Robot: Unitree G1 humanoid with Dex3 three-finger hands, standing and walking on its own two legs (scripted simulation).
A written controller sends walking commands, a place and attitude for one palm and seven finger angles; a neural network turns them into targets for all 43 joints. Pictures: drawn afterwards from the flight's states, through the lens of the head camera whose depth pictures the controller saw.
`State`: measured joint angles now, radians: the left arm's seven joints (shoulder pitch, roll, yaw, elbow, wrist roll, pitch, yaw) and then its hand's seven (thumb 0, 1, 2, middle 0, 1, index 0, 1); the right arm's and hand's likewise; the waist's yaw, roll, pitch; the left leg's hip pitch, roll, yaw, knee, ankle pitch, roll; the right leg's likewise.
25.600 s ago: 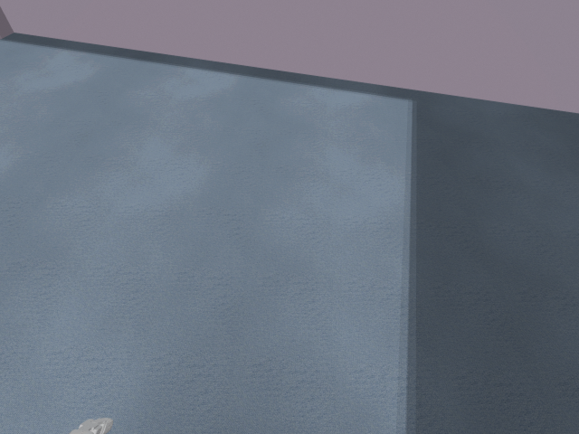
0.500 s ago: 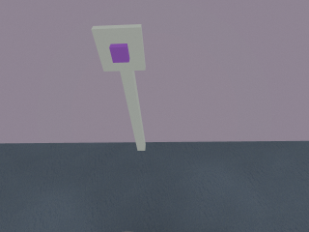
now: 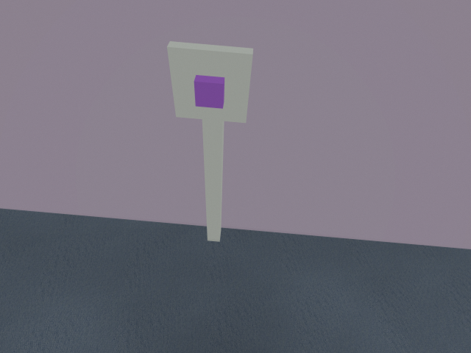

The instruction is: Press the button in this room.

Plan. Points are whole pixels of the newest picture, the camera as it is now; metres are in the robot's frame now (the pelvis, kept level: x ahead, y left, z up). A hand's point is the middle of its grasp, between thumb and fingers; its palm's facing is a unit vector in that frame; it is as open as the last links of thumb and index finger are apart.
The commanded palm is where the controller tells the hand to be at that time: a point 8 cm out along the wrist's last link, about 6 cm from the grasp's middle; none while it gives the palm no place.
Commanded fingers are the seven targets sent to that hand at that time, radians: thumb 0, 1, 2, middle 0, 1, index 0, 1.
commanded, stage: take the last steps up to it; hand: left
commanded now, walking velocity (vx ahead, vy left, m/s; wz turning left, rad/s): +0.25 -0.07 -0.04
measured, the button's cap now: (209, 91) +0.68 +0.12 +0.08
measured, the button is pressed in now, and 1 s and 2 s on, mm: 0 0 0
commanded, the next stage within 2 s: come to a stop and stand still in 0.22 s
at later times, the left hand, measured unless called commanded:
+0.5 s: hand (191, 299) +0.26 +0.11 -0.17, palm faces -0.01 -0.97 -0.23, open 7.2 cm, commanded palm none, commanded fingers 0.00 0.90 0.90 -0.20 -0.30 -0.20 -0.30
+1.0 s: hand (145, 350) +0.16 +0.18 -0.18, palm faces +0.04 -0.98 -0.18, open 7.3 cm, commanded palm none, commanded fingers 0.00 0.90 0.90 -0.20 -0.30 -0.20 -0.30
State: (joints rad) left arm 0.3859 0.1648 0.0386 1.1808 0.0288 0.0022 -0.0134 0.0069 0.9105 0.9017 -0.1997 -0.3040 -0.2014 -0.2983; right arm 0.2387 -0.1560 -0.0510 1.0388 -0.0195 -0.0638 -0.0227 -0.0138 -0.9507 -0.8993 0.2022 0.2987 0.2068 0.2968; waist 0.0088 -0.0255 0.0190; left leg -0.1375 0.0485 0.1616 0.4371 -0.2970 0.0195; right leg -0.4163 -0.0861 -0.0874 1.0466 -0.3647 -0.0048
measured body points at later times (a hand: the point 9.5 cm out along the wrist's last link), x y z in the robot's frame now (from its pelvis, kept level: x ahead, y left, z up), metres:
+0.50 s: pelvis +0.16 -0.07 -0.01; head +0.20 -0.08 +0.44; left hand +0.26 +0.16 -0.15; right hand +0.15 -0.30 -0.18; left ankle +0.14 +0.07 -0.69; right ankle +0.22 -0.15 -0.74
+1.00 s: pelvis +0.16 -0.01 +0.01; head +0.18 +0.02 +0.45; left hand +0.16 +0.24 -0.17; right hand +0.23 -0.25 -0.13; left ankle +0.17 +0.07 -0.74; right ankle +0.10 -0.17 -0.67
